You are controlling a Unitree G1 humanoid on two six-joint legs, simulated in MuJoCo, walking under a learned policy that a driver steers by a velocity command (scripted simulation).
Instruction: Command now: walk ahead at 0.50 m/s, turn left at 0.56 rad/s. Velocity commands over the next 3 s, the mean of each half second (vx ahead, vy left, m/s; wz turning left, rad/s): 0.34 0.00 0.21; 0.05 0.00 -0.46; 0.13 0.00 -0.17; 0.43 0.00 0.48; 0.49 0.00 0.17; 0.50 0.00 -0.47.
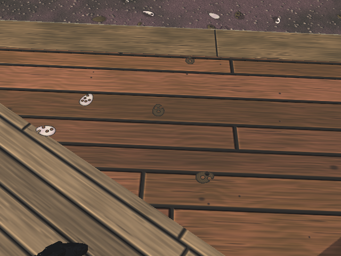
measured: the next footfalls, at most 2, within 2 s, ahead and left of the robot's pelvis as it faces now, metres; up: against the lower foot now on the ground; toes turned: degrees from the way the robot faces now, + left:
right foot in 0.08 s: +0.22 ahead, -0.12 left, +0.00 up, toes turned +6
left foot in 0.50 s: +0.33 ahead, +0.09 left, +0.00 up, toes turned +3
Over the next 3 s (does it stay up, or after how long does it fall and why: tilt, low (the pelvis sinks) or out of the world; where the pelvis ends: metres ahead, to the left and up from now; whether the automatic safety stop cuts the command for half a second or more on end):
stays up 1.01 -0.09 -0.01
